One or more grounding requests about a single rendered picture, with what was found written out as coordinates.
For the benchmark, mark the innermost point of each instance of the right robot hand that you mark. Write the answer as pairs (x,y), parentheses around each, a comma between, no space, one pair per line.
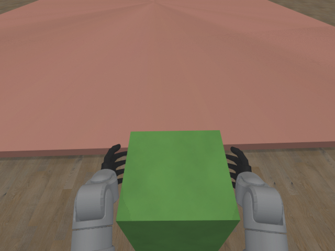
(241,161)

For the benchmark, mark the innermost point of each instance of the right robot forearm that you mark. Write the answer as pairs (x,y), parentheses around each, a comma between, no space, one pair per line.
(263,214)

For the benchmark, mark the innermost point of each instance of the left robot hand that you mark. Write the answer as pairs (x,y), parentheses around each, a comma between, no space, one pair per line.
(111,157)

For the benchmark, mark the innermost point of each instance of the carton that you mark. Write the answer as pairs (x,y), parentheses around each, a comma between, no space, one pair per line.
(176,192)

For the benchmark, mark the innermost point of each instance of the left robot forearm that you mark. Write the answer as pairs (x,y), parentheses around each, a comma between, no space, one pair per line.
(94,212)

